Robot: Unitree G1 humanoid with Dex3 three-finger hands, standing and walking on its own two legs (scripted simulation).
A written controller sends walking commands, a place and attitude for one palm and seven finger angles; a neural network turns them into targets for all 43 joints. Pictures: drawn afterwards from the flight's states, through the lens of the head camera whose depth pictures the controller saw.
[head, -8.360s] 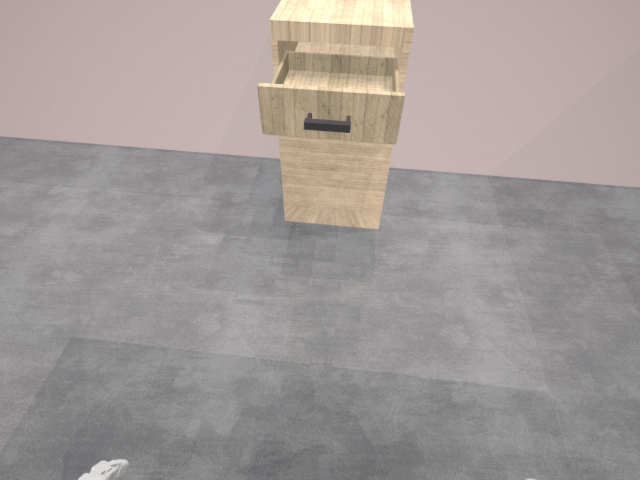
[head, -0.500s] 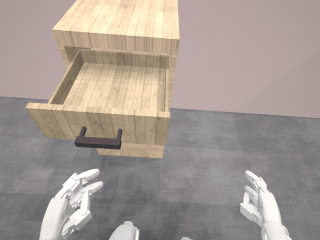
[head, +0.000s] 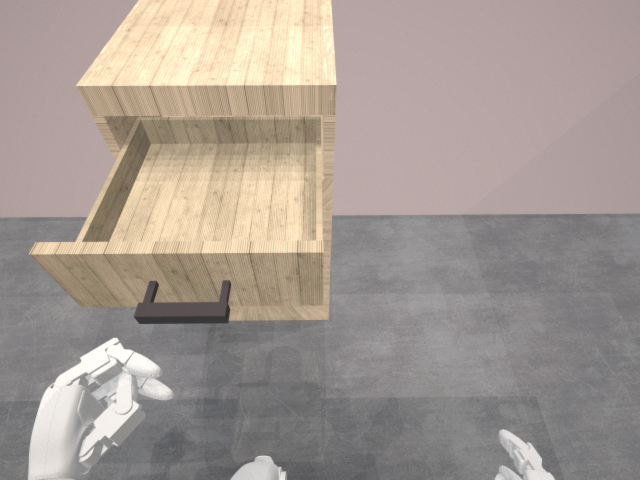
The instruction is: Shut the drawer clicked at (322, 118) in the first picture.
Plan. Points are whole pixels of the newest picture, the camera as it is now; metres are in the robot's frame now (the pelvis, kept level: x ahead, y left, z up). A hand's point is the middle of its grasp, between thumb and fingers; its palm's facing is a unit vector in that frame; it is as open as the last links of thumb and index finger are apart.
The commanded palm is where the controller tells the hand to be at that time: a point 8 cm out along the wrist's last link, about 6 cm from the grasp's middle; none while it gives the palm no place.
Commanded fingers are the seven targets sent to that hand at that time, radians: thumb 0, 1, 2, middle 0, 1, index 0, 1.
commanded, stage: raise the hand and make a fist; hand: left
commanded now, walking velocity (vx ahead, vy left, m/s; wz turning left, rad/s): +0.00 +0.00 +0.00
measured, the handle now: (186, 300) +0.35 +0.20 +0.00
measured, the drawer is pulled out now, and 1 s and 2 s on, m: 0.30 0.30 0.30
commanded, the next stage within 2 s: bring the fist close to the handle in 0.98 s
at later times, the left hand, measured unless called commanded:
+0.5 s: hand (162, 444) +0.16 +0.15 +0.09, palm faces -0.02 -1.00 +0.02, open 3.2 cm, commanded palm +0.13 +0.21 +0.10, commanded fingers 0.00 0.90 0.90 -1.40 -1.60 -1.40 -1.60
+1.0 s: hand (156, 409) +0.18 +0.16 +0.10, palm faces +0.08 -1.00 -0.05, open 3.3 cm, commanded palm +0.14 +0.21 +0.10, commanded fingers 0.00 0.90 0.90 -1.40 -1.60 -1.40 -1.60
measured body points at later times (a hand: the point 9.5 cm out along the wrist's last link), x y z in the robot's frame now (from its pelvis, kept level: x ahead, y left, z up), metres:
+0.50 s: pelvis -0.01 +0.04 +0.00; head +0.01 +0.04 +0.45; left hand +0.15 +0.21 +0.09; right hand +0.21 -0.15 -0.04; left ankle +0.04 +0.12 -0.68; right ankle -0.03 -0.08 -0.68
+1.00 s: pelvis +0.00 +0.01 +0.00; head +0.02 +0.00 +0.45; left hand +0.17 +0.21 +0.11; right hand +0.17 -0.22 -0.06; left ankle +0.04 +0.12 -0.68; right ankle -0.03 -0.08 -0.68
